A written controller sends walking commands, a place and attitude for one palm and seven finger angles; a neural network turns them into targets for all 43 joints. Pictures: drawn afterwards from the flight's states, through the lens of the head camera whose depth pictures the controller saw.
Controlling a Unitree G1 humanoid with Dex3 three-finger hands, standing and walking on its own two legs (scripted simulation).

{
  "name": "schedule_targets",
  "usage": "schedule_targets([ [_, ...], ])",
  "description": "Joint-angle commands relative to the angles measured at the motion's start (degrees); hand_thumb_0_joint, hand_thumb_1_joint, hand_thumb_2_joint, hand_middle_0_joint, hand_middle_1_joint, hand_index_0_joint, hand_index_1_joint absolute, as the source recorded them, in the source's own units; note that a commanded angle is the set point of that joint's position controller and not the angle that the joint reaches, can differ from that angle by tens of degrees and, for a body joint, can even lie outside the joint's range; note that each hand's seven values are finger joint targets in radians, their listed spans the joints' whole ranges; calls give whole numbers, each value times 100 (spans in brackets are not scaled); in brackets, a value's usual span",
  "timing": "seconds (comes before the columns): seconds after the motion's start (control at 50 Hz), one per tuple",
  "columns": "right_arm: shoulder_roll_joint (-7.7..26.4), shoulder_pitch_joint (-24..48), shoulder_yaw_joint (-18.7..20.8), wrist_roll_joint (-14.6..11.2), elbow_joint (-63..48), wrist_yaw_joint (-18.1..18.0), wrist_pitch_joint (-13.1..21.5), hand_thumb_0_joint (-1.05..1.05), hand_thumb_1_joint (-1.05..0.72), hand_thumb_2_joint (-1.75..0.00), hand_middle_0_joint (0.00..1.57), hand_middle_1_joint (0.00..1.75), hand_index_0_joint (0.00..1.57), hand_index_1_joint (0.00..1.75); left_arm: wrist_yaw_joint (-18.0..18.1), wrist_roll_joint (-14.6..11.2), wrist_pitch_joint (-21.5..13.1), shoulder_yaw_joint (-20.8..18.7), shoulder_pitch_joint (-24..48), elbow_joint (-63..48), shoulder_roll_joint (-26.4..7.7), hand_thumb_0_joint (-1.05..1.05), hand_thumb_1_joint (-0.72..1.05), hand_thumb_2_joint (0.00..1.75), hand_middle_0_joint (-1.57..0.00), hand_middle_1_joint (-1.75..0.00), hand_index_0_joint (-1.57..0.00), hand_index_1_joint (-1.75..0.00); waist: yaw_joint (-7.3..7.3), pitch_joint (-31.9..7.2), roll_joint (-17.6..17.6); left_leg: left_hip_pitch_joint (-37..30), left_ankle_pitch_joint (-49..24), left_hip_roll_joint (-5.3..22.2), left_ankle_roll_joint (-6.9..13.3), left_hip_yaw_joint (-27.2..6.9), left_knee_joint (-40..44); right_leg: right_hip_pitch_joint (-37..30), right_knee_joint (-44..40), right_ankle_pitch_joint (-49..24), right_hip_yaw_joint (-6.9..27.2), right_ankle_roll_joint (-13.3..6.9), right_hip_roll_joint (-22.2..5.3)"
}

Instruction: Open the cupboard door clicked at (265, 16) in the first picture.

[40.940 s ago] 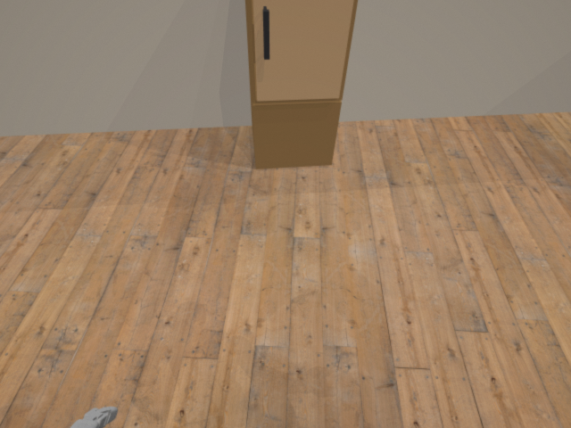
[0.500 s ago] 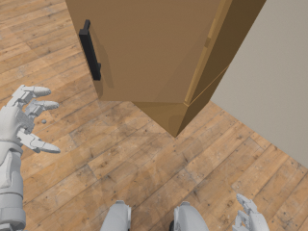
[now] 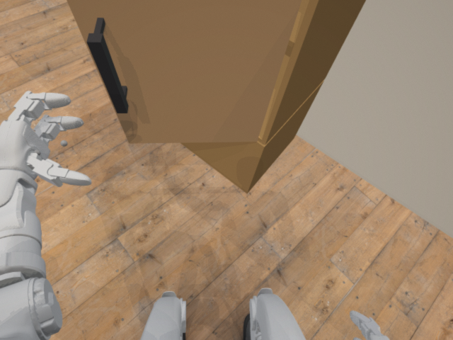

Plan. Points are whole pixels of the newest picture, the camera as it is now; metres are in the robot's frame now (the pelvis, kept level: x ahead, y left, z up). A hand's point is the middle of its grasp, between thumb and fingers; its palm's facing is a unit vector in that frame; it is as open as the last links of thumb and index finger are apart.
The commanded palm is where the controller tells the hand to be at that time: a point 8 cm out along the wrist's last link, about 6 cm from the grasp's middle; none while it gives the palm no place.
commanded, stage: move the hooked fingers beside the handle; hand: left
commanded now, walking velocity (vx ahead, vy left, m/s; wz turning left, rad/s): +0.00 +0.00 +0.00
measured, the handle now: (112, 70) +0.59 +0.22 +0.05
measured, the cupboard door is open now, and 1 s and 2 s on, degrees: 43 43 43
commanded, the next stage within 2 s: slide the fingers in behind the handle in 1.68 s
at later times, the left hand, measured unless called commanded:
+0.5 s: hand (74, 107) +0.50 +0.27 +0.05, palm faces +0.03 -1.00 -0.01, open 14.0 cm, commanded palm +0.49 +0.31 +0.05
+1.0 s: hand (81, 96) +0.54 +0.27 +0.04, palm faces +0.05 -1.00 +0.00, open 14.0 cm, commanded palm +0.52 +0.30 +0.04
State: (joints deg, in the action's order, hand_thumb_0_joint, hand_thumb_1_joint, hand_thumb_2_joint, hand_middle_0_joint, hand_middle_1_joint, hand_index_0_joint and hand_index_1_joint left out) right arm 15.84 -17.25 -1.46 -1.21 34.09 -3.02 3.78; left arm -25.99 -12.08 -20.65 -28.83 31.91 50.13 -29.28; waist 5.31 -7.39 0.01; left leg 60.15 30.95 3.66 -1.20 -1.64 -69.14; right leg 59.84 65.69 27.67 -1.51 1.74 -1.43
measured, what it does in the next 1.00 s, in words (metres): stands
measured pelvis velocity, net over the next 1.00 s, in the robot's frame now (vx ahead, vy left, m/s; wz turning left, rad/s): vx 0.00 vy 0.01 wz -0.05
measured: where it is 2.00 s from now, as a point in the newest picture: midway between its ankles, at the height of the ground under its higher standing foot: outside the picture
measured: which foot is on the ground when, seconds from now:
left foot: down 0.00-1.00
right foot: down 0.00-1.00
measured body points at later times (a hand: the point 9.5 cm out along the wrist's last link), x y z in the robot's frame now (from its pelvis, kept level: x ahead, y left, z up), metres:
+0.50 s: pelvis -0.01 +0.01 -0.02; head +0.15 +0.04 +0.40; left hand +0.49 +0.32 +0.06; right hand +0.01 -0.27 -0.12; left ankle +0.01 +0.13 -0.64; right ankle +0.03 -0.14 -0.64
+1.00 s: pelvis +0.00 +0.01 -0.02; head +0.19 +0.05 +0.39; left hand +0.53 +0.33 +0.04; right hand -0.02 -0.25 -0.12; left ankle +0.01 +0.13 -0.64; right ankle +0.03 -0.14 -0.64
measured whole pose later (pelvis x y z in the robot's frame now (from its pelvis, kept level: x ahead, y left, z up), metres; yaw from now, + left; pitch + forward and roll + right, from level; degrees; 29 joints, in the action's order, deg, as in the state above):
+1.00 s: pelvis +0.00 +0.01 -0.02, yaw -3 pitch +30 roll -5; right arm 15.4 -21.6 -4.5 1.1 33.6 -0.3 -4.5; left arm -23.7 -3.4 -18.4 -34.4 54.9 65.5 -42.9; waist 12.4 -5.7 1.0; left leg 72.2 31.8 5.0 -0.2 -2.4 -74.2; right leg 70.5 67.3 26.3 -1.8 2.8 0.1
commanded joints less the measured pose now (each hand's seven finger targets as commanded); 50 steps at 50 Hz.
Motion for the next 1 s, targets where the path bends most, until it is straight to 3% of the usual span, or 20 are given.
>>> schedule_targets([
  [0.0, 981, -689, 417, 38, -433, -32, 48, 0, -90, -90, 20, 30, 20, 30, 58, 7, -541, -568, 1930, -935, -2108, 0, -50, 30, -30, -120, -30, -120, -97, -2644, 666, -1479, -2219, -239, 231, 124, 782, -1480, -634, -1753, -15, -246, 259],
  [0.1, 1044, -737, 361, 32, -331, -57, -64, 0, -90, -90, 20, 30, 20, 30, -104, 101, -569, -574, 2663, -121, -2397, 0, -50, 30, -30, -120, -30, -120, 157, -2285, 492, -1001, -1732, -214, 288, 109, 648, -1249, -646, -1430, 35, -213, 277],
  [0.14, 1046, -791, 374, 43, -323, -54, -85, 0, -90, -90, 20, 30, 20, 30, -205, 136, -600, -379, 3001, -193, -2306, 0, -50, 30, -30, -120, -30, -120, 201, -2504, 877, -1256, -1873, -220, 291, 90, 596, -1062, -590, -1470, 34, -250, 282],
  [0.24, 1128, -936, 354, 79, -199, -52, -162, 0, -90, -90, 20, 30, 20, 30, -291, 170, -542, -276, 3515, 122, -2387, 0, -50, 30, -30, -120, -30, -120, 345, -2721, 933, -1440, -2007, -177, 290, -69, 486, -622, -498, -1360, -64, -256, 304],
  [0.26, 1162, -966, 350, 83, -165, -60, -194, 0, -90, -90, 20, 30, 20, 30, -276, 214, -524, -348, 3711, 154, -2561, 0, -50, 30, -30, -120, -30, -120, 370, -2822, 857, -1437, -2003, -156, 285, -103, 479, -631, -494, -1338, -69, -236, 298],
  [0.3, 1161, -999, 332, 89, -137, -56, -224, 0, -90, -90, 20, 30, 20, 30, -220, 262, -457, -259, 3879, 283, -2510, 0, -50, 30, -30, -120, -30, -120, 428, -2747, 1004, -1461, -2003, -152, 282, -135, 465, -445, -498, -1270, -97, -236, 291],
  [0.32, 1176, -1015, 322, 102, -130, -52, -240, 0, -90, -90, 20, 30, 20, 30, -166, 301, -426, -323, 3961, 352, -2621, 0, -50, 30, -30, -120, -30, -120, 427, -2717, 1052, -1423, -1978, -151, 277, -149, 460, -401, -489, -1221, -105, -236, 285],
  [0.36, 1192, -1101, 307, 138, -130, -30, -276, 0, -90, -90, 20, 30, 20, 30, -63, 406, -458, -419, 4188, 187, -2860, 0, -50, 30, -30, -120, -30, -120, 377, -3089, 1323, -1704, -2180, -145, 246, -205, 456, -334, -413, -1238, -139, -263, 297],
  [0.4, 1183, -1125, 294, 168, -137, 4, -330, 0, -90, -90, 20, 30, 20, 30, 72, 508, -447, -416, 4177, 225, -2873, 0, -50, 30, -30, -120, -30, -120, 383, -3045, 1457, -1806, -2276, -123, 228, -240, 458, -181, -410, -1216, -168, -271, 297],
  [0.46, 1200, -1209, 252, 189, -149, 38, -407, 0, -90, -90, 20, 30, 20, 30, 207, 605, -383, -500, 4284, 410, -3025, 0, -50, 30, -30, -120, -30, -120, 459, -3006, 1266, -1673, -2334, -95, 238, -259, 438, -206, -390, -1271, -200, -253, 317],
  [0.48, 1195, -1189, 240, 181, -152, 43, -430, 0, -90, -90, 20, 30, 20, 30, 233, 634, -333, -397, 4431, 532, -2970, 0, -50, 30, -30, -120, -30, -120, 548, -2834, 1285, -1529, -2149, -103, 255, -231, 427, -154, -426, -1195, -177, -238, 313],
  [0.54, 1223, -1278, 171, 198, -194, 32, -476, 0, -90, -90, 20, 30, 20, 30, 272, 723, -274, -646, 4638, 664, -3460, 0, -50, 30, -30, -120, -30, -120, 566, -2913, 1188, -1227, -2123, -118, 300, -215, 364, -384, -385, -1281, -158, -244, 333],
  [0.62, 1212, -1347, 142, 224, -182, 66, -535, 0, -90, -90, 20, 30, 20, 30, 268, 891, -238, -395, 4910, 792, -3342, 0, -50, 30, -30, -120, -30, -120, 718, -2908, 1450, -1349, -2289, -80, 282, -242, 285, -93, -368, -1328, -180, -237, 332],
  [0.68, 1254, -1435, 120, 243, -147, 61, -572, 0, -90, -90, 20, 30, 20, 30, 249, 904, -210, -361, 5252, 951, -3388, 0, -50, 30, -30, -120, -30, -120, 864, -2899, 1390, -1360, -2219, -51, 284, -318, 253, 110, -353, -1224, -220, -233, 358],
  [0.72, 1262, -1482, 110, 245, -204, 71, -615, 0, -90, -90, 20, 30, 20, 30, 195, 872, -129, -492, 4878, 1075, -3475, 0, -50, 30, -30, -120, -30, -120, 734, -3051, 1402, -1329, -2357, -63, 282, -288, 250, -56, -342, -1334, -226, -239, 352],
  [0.82, 1232, -1591, 170, 278, -258, 162, -747, 0, -90, -90, 20, 30, 20, 30, 118, 842, -76, -499, 4432, 605, -3300, 0, -50, 30, -30, -120, -30, -120, 552, -3485, 1663, -1935, -3171, -10, 212, -333, 258, -77, -309, -1723, -279, -250, 366],
  [0.84, 1218, -1605, 188, 274, -271, 174, -757, 0, -90, -90, 20, 30, 20, 30, 122, 802, -91, -480, 4401, 586, -3181, 0, -50, 30, -30, -120, -30, -120, 593, -3464, 1606, -1989, -3225, -3, 230, -341, 236, 2, -310, -1743, -280, -257, 382],
  [0.86, 1231, -1605, 192, 279, -253, 181, -775, 0, -90, -90, 20, 30, 20, 30, 155, 762, -120, -628, 4539, 345, -3366, 0, -50, 30, -30, -120, -30, -120, 579, -3499, 1590, -1975, -3241, 10, 229, -336, 247, -113, -330, -1812, -268, -240, 392],
  [0.92, 1194, -1559, 219, 256, -237, 196, -782, 0, -90, -90, 20, 30, 20, 30, 247, 676, -218, -747, 4661, 63, -3406, 0, -50, 30, -30, -120, -30, -120, 593, -3454, 1496, -1851, -3023, -23, 256, -276, 289, -353, -409, -1830, -231, -225, 412],
  [0.98, 1171, -1541, 206, 257, -182, 197, -769, 0, -90, -90, 20, 30, 20, 30, 354, 748, -324, -943, 4723, 67, -3692, 0, -50, 30, -30, -120, -30, -120, 566, -3412, 1596, -1794, -2965, -43, 262, -243, 287, -486, -423, -1856, -192, -235, 422],
])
